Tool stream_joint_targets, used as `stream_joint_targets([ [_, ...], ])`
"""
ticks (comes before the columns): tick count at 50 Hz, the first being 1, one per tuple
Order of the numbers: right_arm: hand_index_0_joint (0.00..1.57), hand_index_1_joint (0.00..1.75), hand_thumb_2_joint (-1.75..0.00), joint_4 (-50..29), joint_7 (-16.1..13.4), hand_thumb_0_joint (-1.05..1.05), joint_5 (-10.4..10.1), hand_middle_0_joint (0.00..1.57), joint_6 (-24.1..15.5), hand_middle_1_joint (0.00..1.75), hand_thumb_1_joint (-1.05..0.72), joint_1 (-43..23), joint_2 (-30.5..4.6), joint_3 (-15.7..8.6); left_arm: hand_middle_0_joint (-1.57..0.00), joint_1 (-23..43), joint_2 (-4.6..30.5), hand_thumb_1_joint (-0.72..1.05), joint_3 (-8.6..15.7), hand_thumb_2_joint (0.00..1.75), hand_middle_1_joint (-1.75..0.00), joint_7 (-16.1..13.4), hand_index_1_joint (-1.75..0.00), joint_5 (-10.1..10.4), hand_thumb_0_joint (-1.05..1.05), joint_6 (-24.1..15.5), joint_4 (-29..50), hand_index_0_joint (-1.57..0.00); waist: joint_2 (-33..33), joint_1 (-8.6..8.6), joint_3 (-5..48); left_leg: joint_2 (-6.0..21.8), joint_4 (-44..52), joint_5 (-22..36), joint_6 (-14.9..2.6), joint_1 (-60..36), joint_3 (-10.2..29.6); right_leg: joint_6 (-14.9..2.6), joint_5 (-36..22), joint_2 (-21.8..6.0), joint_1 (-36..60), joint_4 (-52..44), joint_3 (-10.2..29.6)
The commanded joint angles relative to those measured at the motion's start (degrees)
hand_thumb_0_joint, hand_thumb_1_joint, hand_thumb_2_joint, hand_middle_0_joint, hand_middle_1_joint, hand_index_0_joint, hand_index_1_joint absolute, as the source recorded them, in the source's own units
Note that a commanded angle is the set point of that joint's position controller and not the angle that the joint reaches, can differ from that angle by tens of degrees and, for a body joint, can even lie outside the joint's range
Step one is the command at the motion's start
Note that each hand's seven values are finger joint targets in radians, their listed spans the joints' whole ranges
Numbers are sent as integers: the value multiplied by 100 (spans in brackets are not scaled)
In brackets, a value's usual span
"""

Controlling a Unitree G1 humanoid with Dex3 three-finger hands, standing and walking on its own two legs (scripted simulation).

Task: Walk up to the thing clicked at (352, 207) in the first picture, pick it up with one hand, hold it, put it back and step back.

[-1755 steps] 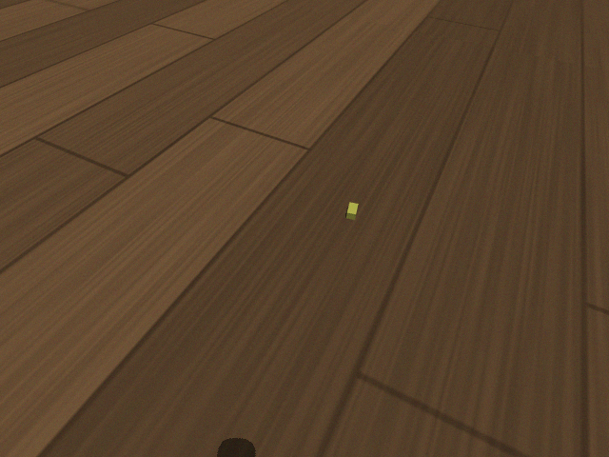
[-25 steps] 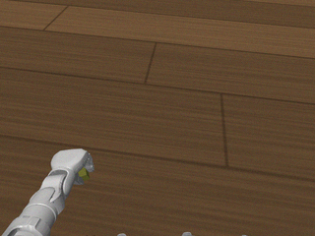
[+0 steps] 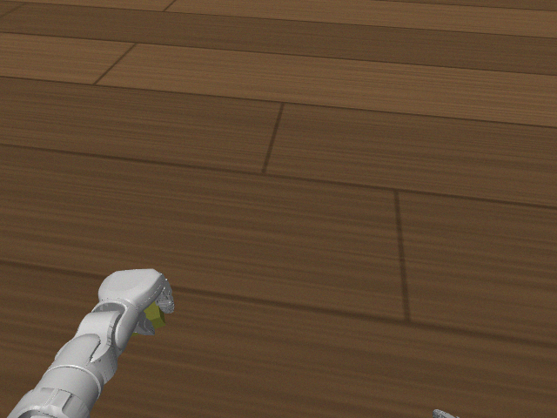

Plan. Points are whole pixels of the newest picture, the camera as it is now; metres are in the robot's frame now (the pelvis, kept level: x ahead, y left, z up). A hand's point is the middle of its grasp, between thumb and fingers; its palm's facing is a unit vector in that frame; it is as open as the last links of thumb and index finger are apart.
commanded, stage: hold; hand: left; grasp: from above
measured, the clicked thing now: (138, 317) +0.33 +0.24 -0.09
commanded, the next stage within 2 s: crouch in 1.52 s
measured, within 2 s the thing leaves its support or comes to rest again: neither
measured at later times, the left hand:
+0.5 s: hand (135, 322) +0.29 +0.22 -0.03, palm faces -0.45 -0.04 -0.89, open 5.3 cm
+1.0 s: hand (128, 324) +0.28 +0.22 -0.01, palm faces -0.44 -0.04 -0.90, open 5.3 cm
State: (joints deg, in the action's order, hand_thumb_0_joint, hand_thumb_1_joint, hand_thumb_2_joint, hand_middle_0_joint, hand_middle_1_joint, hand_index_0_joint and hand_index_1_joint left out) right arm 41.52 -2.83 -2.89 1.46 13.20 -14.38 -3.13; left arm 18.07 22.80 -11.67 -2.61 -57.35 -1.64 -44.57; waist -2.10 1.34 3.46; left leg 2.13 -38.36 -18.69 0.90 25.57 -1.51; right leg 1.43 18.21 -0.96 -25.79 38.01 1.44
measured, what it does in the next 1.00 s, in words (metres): stands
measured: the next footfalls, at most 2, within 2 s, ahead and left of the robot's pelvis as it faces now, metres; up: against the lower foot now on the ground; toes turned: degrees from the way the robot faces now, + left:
none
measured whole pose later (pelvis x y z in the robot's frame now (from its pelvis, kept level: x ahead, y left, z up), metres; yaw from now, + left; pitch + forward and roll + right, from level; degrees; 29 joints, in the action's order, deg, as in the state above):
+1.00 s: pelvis -0.02 +0.00 +0.01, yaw -1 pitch +0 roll +0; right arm 39.6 -4.1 -3.7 3.0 10.2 -14.2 -1.6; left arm 15.0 24.1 -12.5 3.4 -55.9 -2.2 -35.7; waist -3.1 -0.7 0.3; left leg 1.9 -29.2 -13.1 0.8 16.4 -2.3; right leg 1.3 13.0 -1.1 -17.4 30.0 2.1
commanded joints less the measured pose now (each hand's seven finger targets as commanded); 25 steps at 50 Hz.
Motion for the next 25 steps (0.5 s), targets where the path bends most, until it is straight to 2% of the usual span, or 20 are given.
stream_joint_targets([
  [1, 20, 30, -89, -688, -43, 0, -6, 20, -133, 30, -89, -150, -804, -252, -124, 1858, 1303, 86, 579, 18, -5, -109, -5, 20, 0, -3, 1333, -124, 52, -30, 1635, -277, 520, 1813, -88, -1094, -16, -141, -1640, 252, 742, -571, -80],
  [4, 20, 30, -89, -696, -47, 0, -9, 20, -102, 30, -89, -192, -805, -235, -124, 1670, 1169, 88, 481, 15, -5, -58, -4, 12, 0, 21, 1123, -125, 72, 15, 1432, -247, 610, 1875, -86, -1154, -17, -160, -1634, 275, 697, -625, -116],
  [8, 20, 30, -90, -775, -54, 0, -15, 20, -74, 30, -89, -282, -803, -230, -123, 1790, 1325, 86, 579, 16, -4, -28, -4, 34, 0, -13, 1331, -124, 30, -83, 1407, -263, 727, 1693, -90, -1190, -17, -152, -1458, 263, 805, -768, -107],
  [9, 20, 30, -89, -799, -52, 0, -18, 20, -76, 30, -89, -287, -786, -211, -123, 1852, 1252, 86, 525, 15, -3, -16, -3, 33, 0, -17, 1411, -124, 38, -20, 1407, -269, 741, 1626, -106, -1221, -43, -147, -1428, 253, 809, -795, -77],
  [11, 20, 30, -90, -789, -58, 0, -19, 20, -69, 30, -89, -326, -775, -204, -126, 1780, 1266, 89, 547, 15, -3, -10, -2, 41, 0, 0, 1417, -127, 44, -83, 1399, -277, 770, 1658, -109, -1227, -52, -140, -1471, 249, 856, -819, -76],
  [14, 20, 30, -89, -837, -62, 0, -30, 20, -56, 30, -89, -385, -780, -194, -126, 1668, 1196, 90, 485, 14, -3, 26, -2, 56, 0, 27, 1395, -127, 188, -33, 1275, -282, 837, 1479, -138, -1223, -71, -123, -1327, 231, 851, -910, -55],
  [16, 20, 30, -90, -852, -73, 0, -39, 20, -48, 30, -89, -442, -786, -187, -127, 1687, 1275, 90, 538, 14, -2, 72, -2, 102, 0, 17, 1471, -128, 142, -76, 1284, -275, 899, 1458, -132, -1298, -78, -131, -1273, 236, 888, -957, -77],
  [18, 20, 30, -90, -847, -74, 0, -33, 20, -41, 30, -89, -403, -778, -186, -125, 1664, 1221, 86, 474, 14, -2, 124, -1, 47, 0, 2, 1502, -125, 128, -57, 1328, -263, 924, 1524, -134, -1331, -54, -143, -1322, 244, 922, -942, -87],
  [19, 20, 30, -90, -866, -84, 0, -41, 20, -40, 30, -89, -485, -765, -171, -124, 1775, 1323, 87, 546, 13, -2, 124, -2, 74, 0, -18, 1663, -125, 120, -134, 1357, -267, 944, 1536, -127, -1352, -40, -144, -1304, 246, 961, -966, -98],
  [20, 20, 30, -90, -861, -89, 0, -38, 20, -38, 30, -89, -467, -781, -176, -125, 1698, 1359, 87, 613, 15, -3, 107, -2, 79, 0, -22, 1626, -125, 91, -141, 1367, -276, 955, 1487, -128, -1374, -67, -144, -1256, 243, 996, -991, -85],
  [22, 20, 30, -90, -864, -90, 0, -46, 20, -35, 30, -89, -520, -751, -156, -124, 1766, 1241, 87, 516, 16, -4, 126, -3, 82, 0, -17, 1647, -125, 68, -82, 1308, -275, 992, 1503, -123, -1423, -78, -144, -1284, 241, 952, -1008, -73],
  [25, 20, 30, -90, -860, -108, 0, -46, 20, -40, 30, -89, -546, -759, -153, -123, 1883, 1354, 85, 592, 13, -3, 102, -2, 65, 0, -23, 1741, -124, 105, -113, 1297, -274, 1020, 1451, -133, -1432, -78, -140, -1229, 238, 941, -1075, -75],
])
